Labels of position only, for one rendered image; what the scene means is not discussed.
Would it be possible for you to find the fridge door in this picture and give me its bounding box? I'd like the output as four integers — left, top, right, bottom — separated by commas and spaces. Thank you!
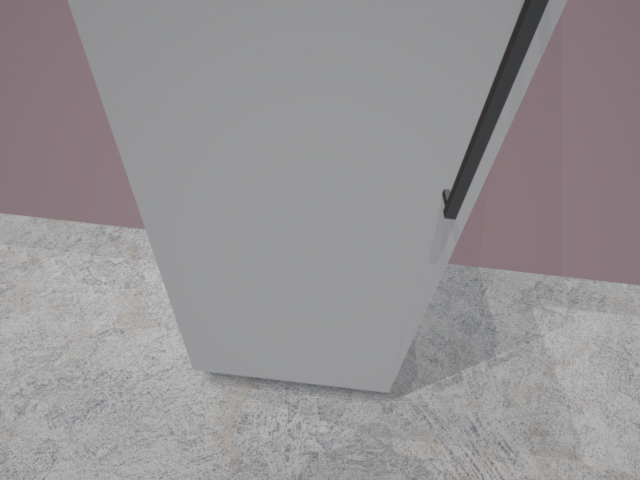
67, 0, 567, 393

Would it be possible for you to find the handle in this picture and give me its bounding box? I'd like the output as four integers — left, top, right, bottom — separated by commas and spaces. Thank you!
442, 0, 549, 220

